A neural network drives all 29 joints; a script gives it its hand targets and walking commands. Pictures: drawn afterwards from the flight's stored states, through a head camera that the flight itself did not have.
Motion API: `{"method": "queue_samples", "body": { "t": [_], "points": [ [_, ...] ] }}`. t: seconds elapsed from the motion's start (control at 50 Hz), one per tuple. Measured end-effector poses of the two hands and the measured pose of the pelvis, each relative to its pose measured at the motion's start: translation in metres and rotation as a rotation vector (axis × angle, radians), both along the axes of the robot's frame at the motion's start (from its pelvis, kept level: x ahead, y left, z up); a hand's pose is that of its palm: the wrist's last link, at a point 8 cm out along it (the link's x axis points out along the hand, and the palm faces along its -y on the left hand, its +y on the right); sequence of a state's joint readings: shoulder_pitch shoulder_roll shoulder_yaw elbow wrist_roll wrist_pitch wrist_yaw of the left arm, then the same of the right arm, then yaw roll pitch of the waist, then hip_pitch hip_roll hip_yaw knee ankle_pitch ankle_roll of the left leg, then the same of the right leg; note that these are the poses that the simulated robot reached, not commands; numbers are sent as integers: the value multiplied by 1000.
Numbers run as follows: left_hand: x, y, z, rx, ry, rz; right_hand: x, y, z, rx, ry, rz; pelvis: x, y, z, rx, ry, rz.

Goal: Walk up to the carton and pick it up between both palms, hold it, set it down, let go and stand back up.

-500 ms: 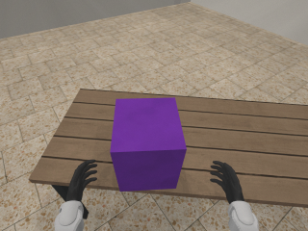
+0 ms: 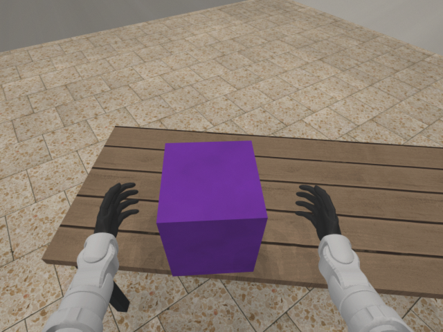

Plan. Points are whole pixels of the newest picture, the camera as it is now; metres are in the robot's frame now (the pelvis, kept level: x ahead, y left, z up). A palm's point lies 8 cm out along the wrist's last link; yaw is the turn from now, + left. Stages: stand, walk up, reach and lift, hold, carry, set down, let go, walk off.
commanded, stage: reach and lift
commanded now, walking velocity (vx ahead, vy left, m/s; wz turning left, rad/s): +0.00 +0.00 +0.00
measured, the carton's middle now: (211, 210) +0.42 +0.03 -0.07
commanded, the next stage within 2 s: none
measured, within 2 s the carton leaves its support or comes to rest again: neither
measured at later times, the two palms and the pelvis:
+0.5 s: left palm (120, 178) +0.40 +0.21 +0.07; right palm (324, 177) +0.40 -0.20 +0.07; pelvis -0.02 +0.00 -0.01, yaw -1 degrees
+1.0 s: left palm (126, 193) +0.41 +0.21 +0.01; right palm (314, 188) +0.41 -0.20 +0.02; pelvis -0.03 -0.01 -0.03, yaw +2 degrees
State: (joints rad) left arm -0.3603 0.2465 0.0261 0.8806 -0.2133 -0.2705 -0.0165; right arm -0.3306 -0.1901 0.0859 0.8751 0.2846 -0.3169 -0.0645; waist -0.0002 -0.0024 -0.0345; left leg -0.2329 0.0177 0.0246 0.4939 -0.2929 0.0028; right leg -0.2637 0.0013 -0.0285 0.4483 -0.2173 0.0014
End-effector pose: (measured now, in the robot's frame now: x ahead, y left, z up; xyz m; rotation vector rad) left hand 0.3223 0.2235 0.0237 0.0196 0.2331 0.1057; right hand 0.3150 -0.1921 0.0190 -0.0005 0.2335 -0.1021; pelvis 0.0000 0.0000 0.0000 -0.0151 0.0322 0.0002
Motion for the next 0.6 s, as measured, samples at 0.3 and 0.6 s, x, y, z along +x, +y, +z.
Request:
{"method": "queue_samples", "body": {
  "t": [0.3,0.6],
  "points": [
    [42,-5,32,13,7,-23,39,-4,30,-20,32,-14,-6,6,-1,-9,44,-11],
    [87,-22,54,35,4,-8,95,-8,62,-36,15,0,-20,1,-12,-6,213,-7]
  ]
}}
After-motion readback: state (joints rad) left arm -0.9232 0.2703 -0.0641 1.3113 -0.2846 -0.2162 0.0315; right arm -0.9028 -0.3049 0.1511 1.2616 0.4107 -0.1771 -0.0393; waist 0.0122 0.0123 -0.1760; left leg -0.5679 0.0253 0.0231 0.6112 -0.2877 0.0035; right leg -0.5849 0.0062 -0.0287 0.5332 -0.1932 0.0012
